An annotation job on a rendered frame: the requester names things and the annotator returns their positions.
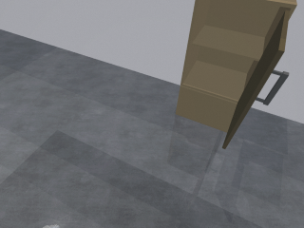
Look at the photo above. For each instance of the handle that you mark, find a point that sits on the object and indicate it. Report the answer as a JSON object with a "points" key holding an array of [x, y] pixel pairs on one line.
{"points": [[283, 76]]}

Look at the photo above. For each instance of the cupboard door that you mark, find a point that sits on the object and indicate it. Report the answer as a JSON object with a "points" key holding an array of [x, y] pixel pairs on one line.
{"points": [[264, 68]]}

